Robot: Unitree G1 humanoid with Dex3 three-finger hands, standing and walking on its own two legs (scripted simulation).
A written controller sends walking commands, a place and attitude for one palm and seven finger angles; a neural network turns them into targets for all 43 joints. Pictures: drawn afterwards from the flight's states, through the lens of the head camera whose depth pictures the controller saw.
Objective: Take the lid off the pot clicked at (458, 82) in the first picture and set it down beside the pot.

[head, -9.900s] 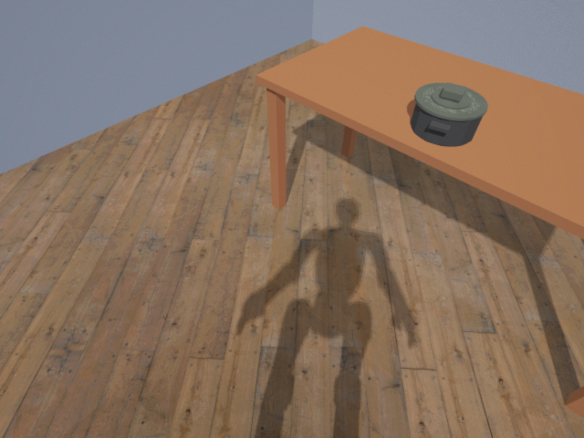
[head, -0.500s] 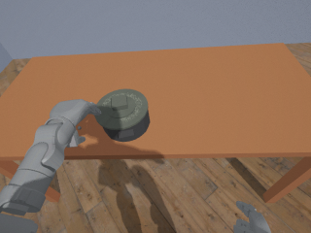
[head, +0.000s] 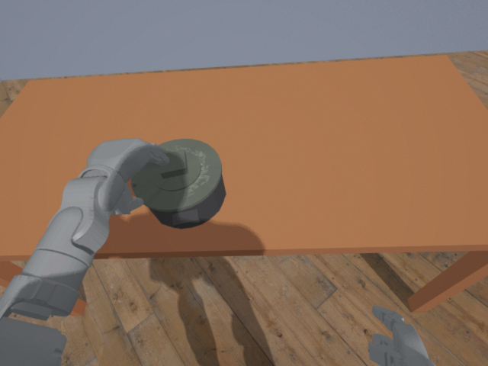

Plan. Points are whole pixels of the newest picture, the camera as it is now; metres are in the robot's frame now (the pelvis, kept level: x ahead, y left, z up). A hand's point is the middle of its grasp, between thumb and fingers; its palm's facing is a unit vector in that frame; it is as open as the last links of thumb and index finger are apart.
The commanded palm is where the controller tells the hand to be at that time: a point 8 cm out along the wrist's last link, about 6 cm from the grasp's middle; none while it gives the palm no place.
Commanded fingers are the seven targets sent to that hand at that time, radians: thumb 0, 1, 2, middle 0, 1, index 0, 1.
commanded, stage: move the open hand above the knob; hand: left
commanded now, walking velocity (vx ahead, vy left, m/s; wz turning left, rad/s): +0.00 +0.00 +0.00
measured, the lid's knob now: (173, 164) +0.49 +0.17 +0.01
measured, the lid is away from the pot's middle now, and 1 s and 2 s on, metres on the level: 0.00 0.00 0.00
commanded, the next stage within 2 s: lower the open fingers around the knob in 1.24 s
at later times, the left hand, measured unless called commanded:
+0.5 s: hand (164, 158) +0.45 +0.16 +0.08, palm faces -0.35 -0.05 -0.94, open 10.3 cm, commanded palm +0.46 +0.17 +0.15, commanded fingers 0.00 -0.29 1.34 -0.80 -0.08 -0.80 -0.08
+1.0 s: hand (164, 153) +0.46 +0.16 +0.08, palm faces -0.35 -0.05 -0.94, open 10.3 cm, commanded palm +0.46 +0.17 +0.15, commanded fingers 0.00 -0.29 1.34 -0.80 -0.08 -0.80 -0.08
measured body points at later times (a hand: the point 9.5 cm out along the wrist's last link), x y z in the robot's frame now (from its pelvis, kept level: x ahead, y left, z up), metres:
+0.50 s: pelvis -0.01 +0.01 +0.00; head +0.04 -0.02 +0.44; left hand +0.46 +0.16 +0.13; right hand +0.08 -0.25 -0.15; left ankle +0.04 +0.11 -0.74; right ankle -0.08 -0.10 -0.74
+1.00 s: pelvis -0.01 +0.01 +0.00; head +0.04 -0.02 +0.44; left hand +0.47 +0.16 +0.13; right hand +0.05 -0.26 -0.14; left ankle +0.04 +0.11 -0.74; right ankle -0.08 -0.10 -0.74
